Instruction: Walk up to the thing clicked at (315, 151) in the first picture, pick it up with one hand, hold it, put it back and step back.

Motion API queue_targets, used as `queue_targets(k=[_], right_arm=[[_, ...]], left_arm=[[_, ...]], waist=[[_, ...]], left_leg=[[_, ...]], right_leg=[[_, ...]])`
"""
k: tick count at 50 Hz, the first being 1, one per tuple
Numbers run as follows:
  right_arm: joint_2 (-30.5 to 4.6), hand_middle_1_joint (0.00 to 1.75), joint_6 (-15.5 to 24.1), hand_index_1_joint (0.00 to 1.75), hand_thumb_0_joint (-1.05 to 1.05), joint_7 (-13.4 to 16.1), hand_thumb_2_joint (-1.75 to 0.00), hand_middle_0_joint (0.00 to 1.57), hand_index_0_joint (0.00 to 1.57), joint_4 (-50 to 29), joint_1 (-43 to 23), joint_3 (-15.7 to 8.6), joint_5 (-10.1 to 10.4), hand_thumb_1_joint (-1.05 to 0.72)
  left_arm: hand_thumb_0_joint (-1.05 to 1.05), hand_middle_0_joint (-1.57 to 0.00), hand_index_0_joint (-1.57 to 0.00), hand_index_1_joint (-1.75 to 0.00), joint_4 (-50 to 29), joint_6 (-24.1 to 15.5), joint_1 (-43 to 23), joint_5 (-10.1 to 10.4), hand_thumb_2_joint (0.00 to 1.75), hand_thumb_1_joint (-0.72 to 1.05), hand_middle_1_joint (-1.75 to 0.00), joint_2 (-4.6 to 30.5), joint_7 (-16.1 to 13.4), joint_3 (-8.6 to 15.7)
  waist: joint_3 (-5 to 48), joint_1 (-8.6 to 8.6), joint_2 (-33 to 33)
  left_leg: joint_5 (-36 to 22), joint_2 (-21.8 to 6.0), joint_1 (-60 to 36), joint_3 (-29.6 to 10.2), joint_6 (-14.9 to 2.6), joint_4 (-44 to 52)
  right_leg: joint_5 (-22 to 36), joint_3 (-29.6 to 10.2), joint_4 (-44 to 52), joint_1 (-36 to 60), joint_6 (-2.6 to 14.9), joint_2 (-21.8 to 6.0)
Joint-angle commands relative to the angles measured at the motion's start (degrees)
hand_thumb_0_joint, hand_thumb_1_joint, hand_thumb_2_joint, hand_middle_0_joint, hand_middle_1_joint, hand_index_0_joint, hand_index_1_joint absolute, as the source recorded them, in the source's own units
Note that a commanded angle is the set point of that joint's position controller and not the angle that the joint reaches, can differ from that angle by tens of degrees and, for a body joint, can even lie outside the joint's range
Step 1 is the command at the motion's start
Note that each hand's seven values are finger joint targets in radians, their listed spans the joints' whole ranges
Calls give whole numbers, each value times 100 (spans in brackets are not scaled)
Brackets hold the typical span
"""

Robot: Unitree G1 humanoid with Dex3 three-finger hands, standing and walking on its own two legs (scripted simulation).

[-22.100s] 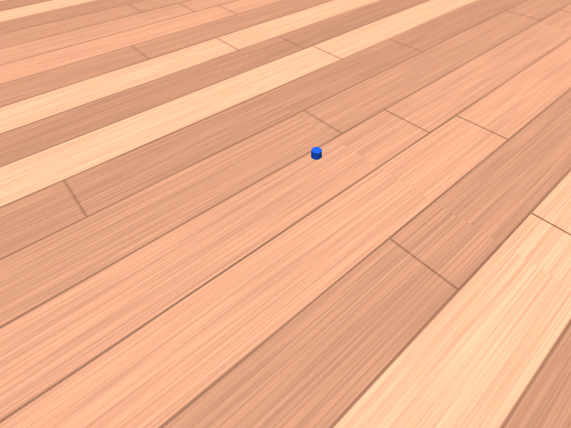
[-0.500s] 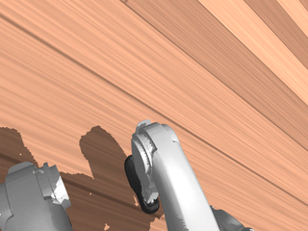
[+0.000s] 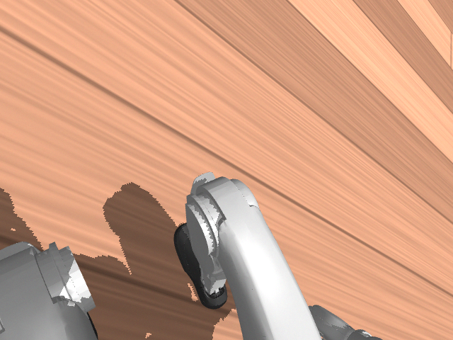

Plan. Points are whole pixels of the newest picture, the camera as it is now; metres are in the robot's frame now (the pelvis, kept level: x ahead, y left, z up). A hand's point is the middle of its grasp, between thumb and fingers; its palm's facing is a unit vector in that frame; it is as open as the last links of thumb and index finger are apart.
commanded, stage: close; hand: left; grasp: from above
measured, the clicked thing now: out of the picture +0.45 +0.30 -0.28
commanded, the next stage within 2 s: settle in 1.22 s
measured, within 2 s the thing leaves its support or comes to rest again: leaves its support in 1.68 s
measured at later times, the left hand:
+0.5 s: hand out of the picture +0.44 +0.30 -0.25, palm faces -0.42 -0.15 -0.89, open 10.1 cm
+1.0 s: hand out of the picture +0.44 +0.30 -0.25, palm faces -0.43 -0.15 -0.89, open 7.7 cm
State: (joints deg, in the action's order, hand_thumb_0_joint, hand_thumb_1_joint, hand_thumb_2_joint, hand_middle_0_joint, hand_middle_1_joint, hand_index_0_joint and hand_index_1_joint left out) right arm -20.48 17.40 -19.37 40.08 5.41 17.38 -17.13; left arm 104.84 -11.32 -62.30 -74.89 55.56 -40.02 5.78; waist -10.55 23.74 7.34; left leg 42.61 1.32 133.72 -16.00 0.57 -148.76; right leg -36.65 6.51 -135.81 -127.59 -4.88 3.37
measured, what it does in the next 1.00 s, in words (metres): stands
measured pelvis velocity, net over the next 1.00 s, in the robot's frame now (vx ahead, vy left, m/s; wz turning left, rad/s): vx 0.00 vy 0.00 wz -0.01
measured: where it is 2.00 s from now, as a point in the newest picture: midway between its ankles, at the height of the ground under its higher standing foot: (152, 319)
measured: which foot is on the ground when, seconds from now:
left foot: down 0.00-1.00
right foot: down 0.00-1.00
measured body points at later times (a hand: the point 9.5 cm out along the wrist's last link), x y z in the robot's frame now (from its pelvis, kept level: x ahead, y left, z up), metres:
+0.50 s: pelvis +0.00 +0.00 +0.01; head +0.27 +0.13 +0.34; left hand +0.46 +0.30 -0.20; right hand +0.05 -0.25 -0.04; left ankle +0.06 +0.12 -0.26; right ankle +0.13 -0.14 -0.26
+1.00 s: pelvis +0.00 +0.00 +0.01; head +0.27 +0.14 +0.34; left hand +0.46 +0.31 -0.20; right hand +0.04 -0.25 -0.03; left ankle +0.06 +0.12 -0.26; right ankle +0.13 -0.14 -0.26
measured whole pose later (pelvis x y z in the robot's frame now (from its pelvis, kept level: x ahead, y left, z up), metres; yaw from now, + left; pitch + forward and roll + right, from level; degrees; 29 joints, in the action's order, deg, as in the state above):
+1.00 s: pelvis +0.00 +0.00 +0.01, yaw +0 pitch +26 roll -16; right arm -21.1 16.5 -17.7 37.4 5.8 19.0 -16.3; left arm 103.8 -11.5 -62.8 -73.0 57.6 -39.4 3.6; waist -11.8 24.3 8.1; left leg 42.1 0.9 132.5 -16.5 0.5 -146.6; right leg -35.8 7.3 -133.2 -126.1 -4.9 3.1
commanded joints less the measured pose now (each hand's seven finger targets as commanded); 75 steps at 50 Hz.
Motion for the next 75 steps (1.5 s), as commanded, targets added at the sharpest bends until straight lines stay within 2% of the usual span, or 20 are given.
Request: queue_targets(k=[1,5,7,11,14,16,23,25,26,31,34,36,44,46,48,55,66,67,70,75], right_arm=[[-1981,30,-18,30,0,20,-90,20,20,42,1028,-556,60,-90],[-2006,30,18,30,0,27,-90,20,20,16,979,-534,55,-90],[-2028,30,6,30,0,48,-90,20,20,51,994,-525,77,-90],[-2007,30,33,30,0,56,-90,20,20,-2,894,-480,70,-90],[-2030,30,3,30,0,95,-90,20,20,-6,934,-507,103,-90],[-2002,30,17,30,0,87,-90,20,20,-10,873,-493,69,-90],[-2039,30,14,30,0,103,-90,20,20,-9,957,-496,109,-90],[-2062,30,17,30,0,122,-90,20,20,-14,876,-531,118,-90],[-2064,30,-5,30,0,132,-90,20,20,-45,975,-534,128,-90],[-2026,30,-13,30,0,119,-90,20,20,-66,1042,-486,132,-90],[-2051,30,-34,30,0,159,-90,20,20,-67,977,-478,150,-90],[-2007,30,-37,30,0,155,-90,20,20,-49,959,-469,141,-90],[-2012,30,-113,30,0,203,-90,20,20,-132,1031,-436,130,-90],[-2002,30,-114,30,0,205,-90,20,20,-172,968,-432,138,-90],[-2023,30,-115,30,0,183,-90,20,20,-214,1078,-446,132,-90],[-2049,30,-99,30,0,244,-90,20,20,-215,1027,-380,154,-90],[-2033,30,-155,30,0,298,-90,20,20,-265,1008,-343,122,-90],[-2036,30,-138,30,0,299,-90,20,20,-287,1014,-319,108,-92],[-2044,30,-152,30,0,318,-90,20,20,-300,1045,-331,116,-91],[-2018,30,-146,30,0,294,-90,20,20,-291,1080,-347,174,-91]], left_arm=[[0,-33,-38,-84,-514,-53,-1382,51,64,-10,-89,1043,-244,3],[0,-36,-42,-80,-551,-52,-1380,142,59,-5,-86,989,-236,-42],[0,-39,-44,-77,-549,-74,-1375,126,57,-3,-83,1173,-258,3],[0,-42,-48,-75,-483,-96,-1324,203,53,2,-81,935,-221,-193],[0,-46,-51,-73,-624,-107,-1375,187,53,5,-78,1164,-251,-87],[0,-47,-53,-71,-602,-107,-1336,205,49,8,-77,1002,-251,-175],[0,-53,-58,-64,-657,-46,-1352,197,43,15,-69,1144,-312,-114],[0,-55,-60,-63,-616,-28,-1326,249,40,18,-69,1156,-285,-134],[0,-56,-61,-62,-579,-19,-1348,222,41,18,-68,1215,-297,-48],[0,-61,-67,-59,-582,-24,-1317,248,37,27,-66,1108,-223,-93],[0,-65,-70,-59,-504,-47,-1335,271,38,30,-65,1219,-204,-106],[0,-67,-73,-57,-537,-48,-1350,273,35,35,-63,1112,-168,-141],[0,-75,-82,-53,-521,-56,-1321,257,30,46,-60,1175,-129,-153],[0,-77,-84,-52,-516,-57,-1304,248,30,48,-59,1070,-93,-244],[0,-80,-87,-52,-633,-72,-1337,228,30,53,-58,1105,-85,-199],[0,-92,-98,-52,-635,-96,-1423,283,34,67,-58,1244,-92,-210],[0,-108,-114,-50,-495,-72,-1298,244,36,87,-56,1239,-83,-240],[0,-108,-114,-51,-488,-75,-1288,249,38,79,-58,1197,-78,-275],[0,-112,-119,-48,-481,-46,-1278,267,38,84,-54,1265,-56,-252],[0,-114,-121,-48,-653,19,-1371,295,38,87,-54,1300,84,-223]], waist=[[3579,361,-3090],[3478,388,-3001],[3529,372,-3098],[3284,434,-2933],[3483,350,-2998],[3403,396,-2976],[3480,378,-2984],[3412,381,-3031],[3459,398,-3017],[3481,445,-2979],[3348,437,-2958],[3355,427,-2991],[3377,433,-2975],[3274,456,-2944],[3399,449,-3081],[3231,459,-2885],[3223,465,-2915],[3218,507,-2886],[3200,494,-2804],[3233,428,-3125]], left_leg=[[-1465,-257,-2813,582,0,1756],[-1395,-261,-2756,578,-17,1738],[-1406,-274,-2815,556,5,1815],[-1205,-275,-2701,540,2,1789],[-1242,-281,-2798,548,3,1841],[-1185,-286,-2749,543,4,1811],[-1365,-289,-2812,563,5,1839],[-1210,-293,-2794,578,11,1901],[-1262,-299,-2803,555,5,1897],[-1443,-290,-2831,579,-7,1839],[-1225,-294,-2750,577,-7,1879],[-1272,-302,-2778,544,13,1922],[-1263,-299,-2785,537,9,1976],[-1216,-306,-2776,515,19,1962],[-1429,-310,-2942,491,30,1976],[-1136,-314,-2710,501,4,1974],[-1167,-325,-2741,492,13,1978],[-1182,-318,-2777,494,14,1971],[-1066,-303,-2676,529,-14,1959],[-1323,-321,-2886,481,38,2035]], right_leg=[[1562,980,908,2034,522,139],[1497,991,955,1989,504,120],[1496,981,963,2039,524,137],[1367,1007,966,1952,498,95],[1403,971,1039,2091,520,128],[1356,992,1034,2038,506,107],[1517,974,1087,2125,512,129],[1382,950,1135,2132,526,135],[1442,965,1134,2136,527,141],[1574,982,1106,2182,515,129],[1416,970,1151,2166,515,118],[1407,991,1119,2096,527,111],[1417,994,1147,2154,531,115],[1377,1005,1114,2047,525,102],[1513,1019,1098,2059,525,111],[1298,1003,1177,2053,516,107],[1340,991,1195,2084,514,128],[1375,1000,1178,2102,508,114],[1299,982,1258,2110,493,123],[1436,998,1123,2011,516,74]])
